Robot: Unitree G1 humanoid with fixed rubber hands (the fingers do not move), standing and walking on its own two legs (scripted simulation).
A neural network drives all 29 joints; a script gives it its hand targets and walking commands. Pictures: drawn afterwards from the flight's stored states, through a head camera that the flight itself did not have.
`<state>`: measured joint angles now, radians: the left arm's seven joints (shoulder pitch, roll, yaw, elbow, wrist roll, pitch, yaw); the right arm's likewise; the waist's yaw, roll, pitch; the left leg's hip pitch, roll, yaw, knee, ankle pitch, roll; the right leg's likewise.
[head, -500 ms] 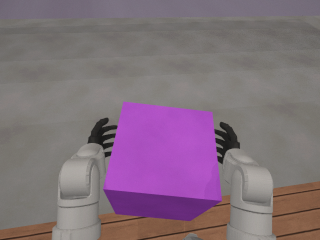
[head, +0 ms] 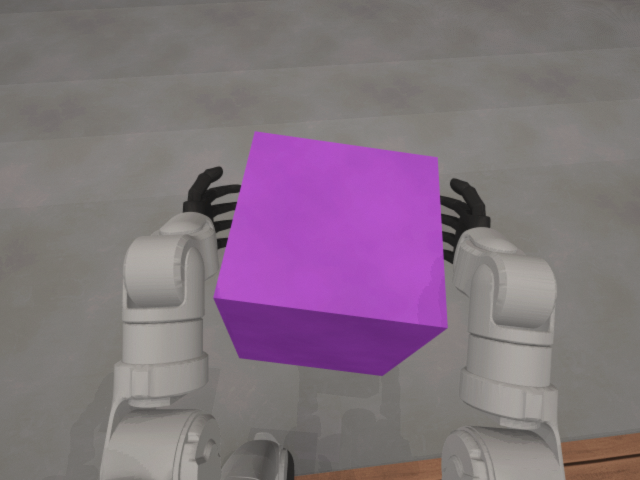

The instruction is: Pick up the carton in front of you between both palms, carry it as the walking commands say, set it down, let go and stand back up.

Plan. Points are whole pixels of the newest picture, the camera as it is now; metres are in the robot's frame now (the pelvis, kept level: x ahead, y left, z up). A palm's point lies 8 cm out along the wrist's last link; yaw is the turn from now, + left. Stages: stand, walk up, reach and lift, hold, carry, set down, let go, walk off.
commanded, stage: carry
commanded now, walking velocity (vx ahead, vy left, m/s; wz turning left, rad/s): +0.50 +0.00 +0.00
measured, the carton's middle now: (326, 269) +0.38 +0.02 +0.02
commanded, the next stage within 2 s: none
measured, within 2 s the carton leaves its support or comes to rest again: neither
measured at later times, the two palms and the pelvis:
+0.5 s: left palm (252, 80) +0.73 +0.17 +0.04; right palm (421, 80) +0.76 -0.13 +0.04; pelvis +0.39 +0.00 -0.12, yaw +1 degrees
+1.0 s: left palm (285, 19) +1.09 +0.15 -0.04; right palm (409, 32) +1.06 -0.15 -0.04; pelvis +0.73 +0.03 -0.10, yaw -2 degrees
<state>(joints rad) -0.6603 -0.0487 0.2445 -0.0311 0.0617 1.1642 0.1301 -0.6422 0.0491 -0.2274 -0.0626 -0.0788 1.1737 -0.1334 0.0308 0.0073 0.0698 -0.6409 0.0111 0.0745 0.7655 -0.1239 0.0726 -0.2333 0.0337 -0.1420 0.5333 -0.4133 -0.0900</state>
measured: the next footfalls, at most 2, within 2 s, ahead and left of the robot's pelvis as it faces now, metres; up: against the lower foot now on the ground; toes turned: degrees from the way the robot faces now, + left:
left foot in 0.06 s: +0.15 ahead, +0.08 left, +0.00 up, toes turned +4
right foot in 0.42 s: +0.47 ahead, -0.04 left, -0.11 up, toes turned -2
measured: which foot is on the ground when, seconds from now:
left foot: up 0.00-0.04, down 0.06-0.40, up 0.42-0.78, down 0.80-1.00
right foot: down 0.00-0.08, up 0.10-0.40, down 0.42-0.80, up 0.82-1.00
